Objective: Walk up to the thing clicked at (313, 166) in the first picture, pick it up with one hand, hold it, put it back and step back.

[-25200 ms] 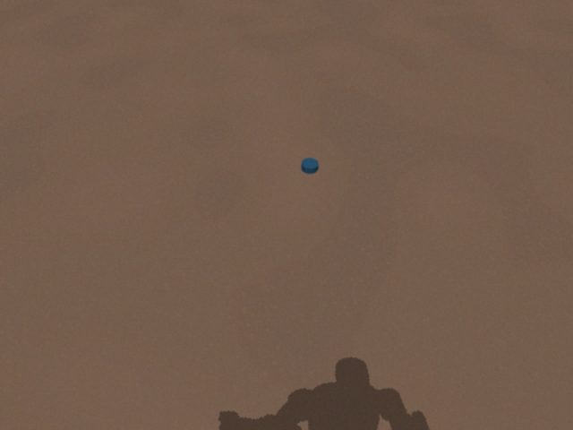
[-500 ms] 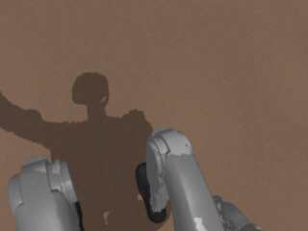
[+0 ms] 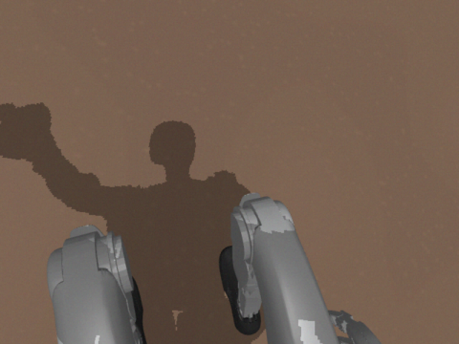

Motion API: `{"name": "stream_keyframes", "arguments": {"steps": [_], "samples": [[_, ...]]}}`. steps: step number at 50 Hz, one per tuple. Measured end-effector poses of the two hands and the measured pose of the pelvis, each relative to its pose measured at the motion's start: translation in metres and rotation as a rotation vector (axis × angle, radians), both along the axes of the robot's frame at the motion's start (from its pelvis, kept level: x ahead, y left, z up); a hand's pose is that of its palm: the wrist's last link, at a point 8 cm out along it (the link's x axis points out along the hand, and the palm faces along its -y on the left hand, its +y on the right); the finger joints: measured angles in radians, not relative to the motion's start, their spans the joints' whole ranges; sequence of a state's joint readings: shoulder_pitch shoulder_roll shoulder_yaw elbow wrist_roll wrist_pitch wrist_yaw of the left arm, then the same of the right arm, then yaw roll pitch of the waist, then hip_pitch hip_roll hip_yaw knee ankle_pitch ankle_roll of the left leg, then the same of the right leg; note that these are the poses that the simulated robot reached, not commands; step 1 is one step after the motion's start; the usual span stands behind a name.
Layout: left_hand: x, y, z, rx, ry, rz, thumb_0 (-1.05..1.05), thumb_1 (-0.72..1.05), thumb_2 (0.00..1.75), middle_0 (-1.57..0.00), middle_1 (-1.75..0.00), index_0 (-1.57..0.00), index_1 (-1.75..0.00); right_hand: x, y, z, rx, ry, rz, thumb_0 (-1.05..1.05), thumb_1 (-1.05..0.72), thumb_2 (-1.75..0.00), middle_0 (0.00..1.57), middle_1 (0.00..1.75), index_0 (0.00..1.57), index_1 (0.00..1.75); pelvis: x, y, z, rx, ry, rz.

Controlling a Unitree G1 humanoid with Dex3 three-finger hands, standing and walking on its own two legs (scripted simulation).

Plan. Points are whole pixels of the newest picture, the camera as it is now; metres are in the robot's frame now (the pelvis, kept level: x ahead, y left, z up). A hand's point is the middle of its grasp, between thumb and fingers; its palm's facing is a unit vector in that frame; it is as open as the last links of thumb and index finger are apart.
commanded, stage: lift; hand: left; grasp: from above
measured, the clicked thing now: out of the picture +0.48 +0.37 -0.17
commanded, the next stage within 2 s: hold in 1.46 s
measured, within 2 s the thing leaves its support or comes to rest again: neither
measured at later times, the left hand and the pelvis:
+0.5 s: hand out of the picture +0.39 +0.35 +0.03, palm faces -0.42 -0.12 -0.90, open 10.0 cm; pelvis +0.00 +0.00 +0.11, yaw +5 degrees
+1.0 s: hand out of the picture +0.33 +0.30 +0.23, palm faces -0.42 -0.15 -0.90, open 10.0 cm; pelvis +0.02 +0.00 +0.30, yaw +8 degrees
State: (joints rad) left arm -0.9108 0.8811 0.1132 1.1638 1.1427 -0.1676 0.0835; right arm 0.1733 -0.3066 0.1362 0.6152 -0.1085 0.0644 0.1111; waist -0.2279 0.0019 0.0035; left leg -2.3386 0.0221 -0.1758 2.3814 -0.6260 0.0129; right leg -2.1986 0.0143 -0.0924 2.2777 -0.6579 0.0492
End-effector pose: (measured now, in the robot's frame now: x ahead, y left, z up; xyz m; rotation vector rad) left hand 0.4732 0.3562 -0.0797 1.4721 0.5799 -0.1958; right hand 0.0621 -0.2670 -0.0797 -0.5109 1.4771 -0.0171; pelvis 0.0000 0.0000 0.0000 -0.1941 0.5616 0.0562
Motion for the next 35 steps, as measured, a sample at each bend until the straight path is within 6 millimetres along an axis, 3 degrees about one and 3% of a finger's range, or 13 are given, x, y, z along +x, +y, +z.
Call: {"name": "stream_keyframes", "arguments": {"steps": [8, 19, 26, 35], "samples": [[-0.029, 0.004, 0.042, -0.023, -0.004, -0.012, -0.02, -0.02, 0.49, -0.47, -0.68, -0.68, -0.66, 0.015, -0.003, 0.015, 0.002, -0.045, -0.011, 0.01, -0.91, -0.90, 0.21, 0.30, 0.20, 0.29, -0.003, -0.001, 0.023, 0.021, 0.014, 0.018], [-0.065, 0.002, 0.118, -0.026, -0.032, -0.030, -0.01, -0.01, 0.49, -0.45, -0.69, -0.67, -0.68, 0.063, 0.008, 0.051, 0.052, -0.205, -0.015, 0.01, -0.91, -0.89, 0.21, 0.30, 0.20, 0.29, -0.004, 0.000, 0.073, 0.051, 0.020, 0.038], [-0.085, -0.007, 0.176, -0.028, -0.060, -0.026, 0.00, 0.01, 0.49, -0.43, -0.71, -0.65, -0.70, 0.085, 0.018, 0.088, 0.089, -0.289, -0.019, 0.01, -0.91, -0.89, 0.21, 0.30, 0.20, 0.29, -0.004, -0.001, 0.115, 0.070, -0.006, 0.047], [-0.112, -0.027, 0.255, -0.042, -0.073, -0.021, 0.00, 0.01, 0.49, -0.41, -0.73, -0.63, -0.72, 0.094, 0.025, 0.154, 0.111, -0.353, -0.049, 0.01, -0.90, -0.89, 0.21, 0.30, 0.20, 0.29, 0.000, -0.001, 0.184, 0.097, -0.071, 0.061]]}}
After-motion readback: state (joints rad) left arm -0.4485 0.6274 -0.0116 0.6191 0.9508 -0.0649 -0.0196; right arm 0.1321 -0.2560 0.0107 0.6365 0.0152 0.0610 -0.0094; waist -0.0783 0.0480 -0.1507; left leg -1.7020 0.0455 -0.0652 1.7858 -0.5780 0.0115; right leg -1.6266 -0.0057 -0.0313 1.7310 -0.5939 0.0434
